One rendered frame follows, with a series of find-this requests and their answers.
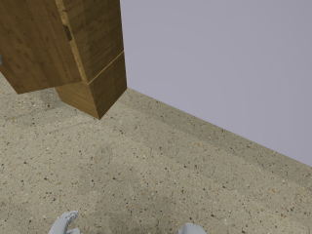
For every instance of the robot right thigh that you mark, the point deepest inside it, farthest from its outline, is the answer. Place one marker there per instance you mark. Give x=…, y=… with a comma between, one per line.
x=191, y=229

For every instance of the cupboard door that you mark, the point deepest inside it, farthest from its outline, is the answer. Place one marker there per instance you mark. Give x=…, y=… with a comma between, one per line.
x=34, y=48

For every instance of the left robot hand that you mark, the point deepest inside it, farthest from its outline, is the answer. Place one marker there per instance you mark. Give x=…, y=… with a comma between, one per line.
x=61, y=224

